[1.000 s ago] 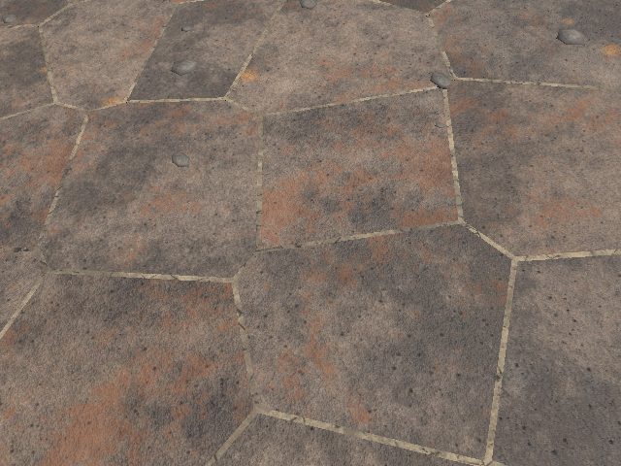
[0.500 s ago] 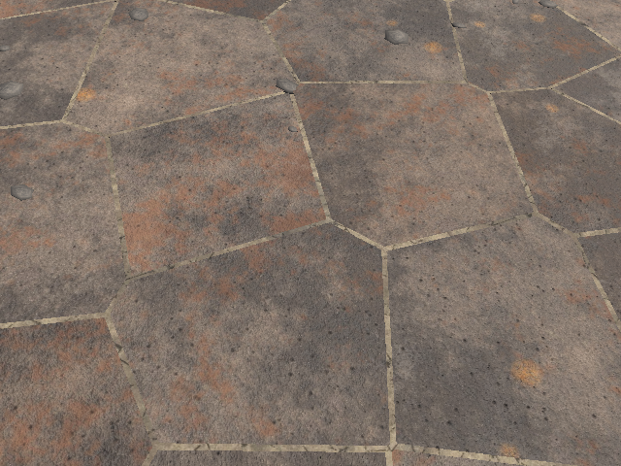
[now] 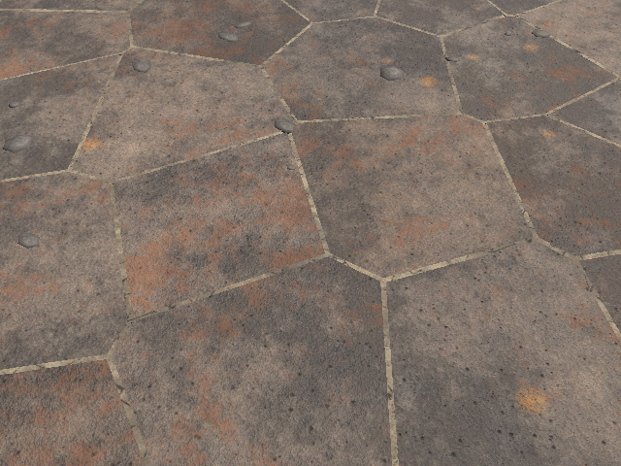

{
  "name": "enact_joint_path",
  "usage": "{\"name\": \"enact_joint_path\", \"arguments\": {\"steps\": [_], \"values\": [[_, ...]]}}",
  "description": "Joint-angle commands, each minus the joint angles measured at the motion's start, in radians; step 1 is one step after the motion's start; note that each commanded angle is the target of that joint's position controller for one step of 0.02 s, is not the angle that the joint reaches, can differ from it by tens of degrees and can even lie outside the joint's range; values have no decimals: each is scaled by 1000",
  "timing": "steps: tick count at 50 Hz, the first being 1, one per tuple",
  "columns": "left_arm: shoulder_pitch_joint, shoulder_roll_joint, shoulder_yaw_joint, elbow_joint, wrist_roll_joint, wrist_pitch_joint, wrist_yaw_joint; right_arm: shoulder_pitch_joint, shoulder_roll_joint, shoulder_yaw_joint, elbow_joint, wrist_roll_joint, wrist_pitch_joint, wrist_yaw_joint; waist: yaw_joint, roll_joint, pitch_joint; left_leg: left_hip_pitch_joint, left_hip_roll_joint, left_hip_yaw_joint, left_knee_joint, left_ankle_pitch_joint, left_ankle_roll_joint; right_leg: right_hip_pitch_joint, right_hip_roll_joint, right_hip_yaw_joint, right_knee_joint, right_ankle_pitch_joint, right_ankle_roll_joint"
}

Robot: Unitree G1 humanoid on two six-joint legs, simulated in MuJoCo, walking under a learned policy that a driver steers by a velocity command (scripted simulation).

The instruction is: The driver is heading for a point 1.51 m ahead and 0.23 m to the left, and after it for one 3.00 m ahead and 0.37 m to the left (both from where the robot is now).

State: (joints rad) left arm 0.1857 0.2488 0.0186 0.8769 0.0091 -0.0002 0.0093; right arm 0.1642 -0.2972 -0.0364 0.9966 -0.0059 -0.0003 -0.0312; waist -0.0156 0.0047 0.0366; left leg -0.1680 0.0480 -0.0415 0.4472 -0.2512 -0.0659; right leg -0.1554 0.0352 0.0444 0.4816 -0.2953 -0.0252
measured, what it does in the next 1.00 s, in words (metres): walks ahead: right foot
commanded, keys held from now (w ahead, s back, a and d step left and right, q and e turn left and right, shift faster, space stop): w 1.00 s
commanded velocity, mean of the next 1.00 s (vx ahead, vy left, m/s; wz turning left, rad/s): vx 0.39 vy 0.00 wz -0.01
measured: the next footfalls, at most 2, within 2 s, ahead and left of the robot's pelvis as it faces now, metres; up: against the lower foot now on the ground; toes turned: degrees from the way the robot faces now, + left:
right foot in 0.72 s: +0.45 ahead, -0.06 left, +0.00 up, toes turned -1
left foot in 1.26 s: +0.75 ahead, +0.18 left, +0.00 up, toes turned +3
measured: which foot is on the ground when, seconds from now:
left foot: down 0.00-0.72, up 0.74-1.00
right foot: down 0.00-0.24, up 0.26-0.70, down 0.72-1.00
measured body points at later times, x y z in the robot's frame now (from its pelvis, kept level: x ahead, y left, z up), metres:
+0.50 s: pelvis +0.13 +0.06 +0.01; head +0.15 +0.08 +0.46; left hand +0.29 +0.33 -0.11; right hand +0.09 -0.20 -0.12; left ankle +0.04 +0.14 -0.74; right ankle +0.23 -0.11 -0.67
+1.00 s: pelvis +0.42 +0.02 +0.01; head +0.44 +0.02 +0.46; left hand +0.45 +0.29 -0.13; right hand +0.56 -0.25 -0.11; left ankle +0.51 +0.19 -0.67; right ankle +0.41 -0.06 -0.74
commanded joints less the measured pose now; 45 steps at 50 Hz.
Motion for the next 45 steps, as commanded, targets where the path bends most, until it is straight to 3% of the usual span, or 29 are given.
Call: {"name": "enact_joint_path", "arguments": {"steps": [1,2,4,5,7,9,10,11,12,13,14,15,16,19,22,26,29,31,34,35,36,37,38,39,40,41,42,43,45], "values": [[18,151,37,-23,-8,-5,8,3,-97,-17,-15,7,-7,-7,13,-50,-44,-8,-41,56,23,-8,18,-17,-84,102,-136,-21,-49],[34,180,47,-18,-14,-1,10,-15,-92,-17,-20,12,-9,-6,29,-86,-15,-77,-67,89,92,-116,23,-26,-113,159,-179,-240,-81],[81,224,61,-9,-19,-6,12,-76,-84,-12,-57,22,-30,0,61,-175,75,-236,-60,82,230,-197,53,-48,-249,371,-300,-503,-170],[92,224,63,-6,-19,-16,15,-93,-87,-13,-70,31,-45,7,63,-194,109,-287,-30,45,295,-217,76,-57,-300,443,-332,-498,-202],[82,202,63,-11,-22,-37,16,-81,-99,-17,-73,43,-75,25,48,-187,117,-371,18,6,336,-282,120,11,-339,457,-328,-382,-219],[29,200,65,-30,-40,-40,14,-31,-92,-17,-51,43,-96,43,6,-142,83,-245,19,35,173,-196,144,-11,-291,340,-292,-254,-177],[-14,203,65,-42,-46,-36,12,49,-85,-21,-10,38,-101,47,-39,-126,48,-59,-17,84,53,-41,141,-98,-237,249,-253,-179,-146],[-19,186,60,-46,-38,-34,10,144,-90,-31,39,29,-98,47,-74,-102,10,115,-61,107,17,55,120,-182,-181,179,-178,-118,-120],[-27,133,44,-55,-26,-38,6,240,-116,-42,69,25,-95,45,-106,-15,-21,245,2,-4,-27,16,129,-275,-113,89,-3,-58,-77],[-35,66,25,-94,-12,-51,5,337,-225,-64,74,26,-94,41,-120,260,-63,355,233,-398,-196,-157,235,-447,14,-51,339,-150,5],[-34,112,39,-108,-38,-68,9,331,-217,-53,70,10,-105,53,-109,253,-40,329,344,-661,-290,-302,339,-562,29,31,545,-301,8],[-11,146,48,-97,-62,-81,6,243,-168,-38,42,13,-116,53,-65,156,47,288,335,-598,-292,-351,334,-639,-40,82,637,-227,-14],[1,156,50,-84,-63,-90,-1,190,-129,-28,19,16,-122,53,-43,124,80,269,286,-488,-293,-309,297,-659,-83,66,648,-122,-30],[-33,148,61,-82,-30,-97,-14,180,-81,-7,6,8,-115,56,-31,101,62,248,193,-253,-300,55,229,-610,-142,16,557,72,-23],[-83,99,51,-105,-24,-87,-26,232,-98,-6,16,5,-100,41,-40,83,42,244,163,-138,-302,337,241,-601,-137,-37,467,152,20],[-232,56,30,-164,-30,-88,-33,249,-118,-5,8,5,-88,20,-70,76,82,144,123,-45,-351,361,229,-508,-102,-87,196,309,43],[-313,58,25,-196,-37,-93,-45,304,-119,-8,25,13,-85,16,-85,75,113,164,149,-32,-365,355,238,-470,-78,-97,84,363,27],[-342,69,25,-214,-39,-99,-56,314,-121,-14,29,19,-79,14,-71,77,119,230,180,-27,-337,416,236,-473,-74,-82,38,348,0],[-254,126,49,-201,-36,-103,-60,281,-153,-30,13,15,-67,11,13,110,19,324,208,-12,-184,814,209,-330,-25,-99,29,264,-54],[-134,160,68,-168,-36,-100,-53,267,-159,-34,7,9,-58,10,80,124,-66,324,192,6,-40,977,196,-181,6,-120,32,244,-81],[39,196,88,-116,-37,-93,-42,254,-149,-29,-4,3,-50,10,162,116,-169,225,153,27,165,972,169,64,-7,-107,25,273,-115],[216,260,103,-76,-23,-84,-28,275,-102,-12,-31,-18,-52,10,198,-17,-317,-28,87,48,483,591,151,392,-211,135,72,231,-174],[232,277,100,-53,-15,-86,-42,423,51,26,-24,-2,-75,27,92,-291,-462,-374,-118,-25,807,-289,104,648,-432,656,-86,-41,-345],[189,174,76,-55,-23,-89,-42,307,-83,-3,-33,30,-103,36,135,-169,-340,-477,-71,-120,905,-314,126,543,-391,681,-192,-149,-295],[94,149,65,-67,-23,-95,-39,202,-129,-20,-74,58,-120,39,109,-132,-167,-526,-21,-84,900,-220,140,378,-363,518,-226,-90,-256],[24,136,61,-75,-18,-103,-42,155,-117,-18,-84,54,-127,31,75,-26,-91,-486,31,-63,850,-126,138,221,-328,404,-261,44,-239],[-13,117,56,-78,-8,-109,-47,144,-107,-25,-84,41,-123,26,42,-8,-49,-448,61,-52,800,-73,128,115,-291,312,-282,155,-228],[-28,102,51,-73,2,-114,-48,174,-88,-25,-80,33,-112,26,8,-36,-53,-386,88,-59,775,-42,123,51,-265,254,-309,198,-222],[-23,100,50,-56,-9,-120,-51,192,-50,-22,-83,27,-89,24,-18,-52,-38,-359,108,-47,709,-36,104,-20,-248,191,-357,224,-232]]}}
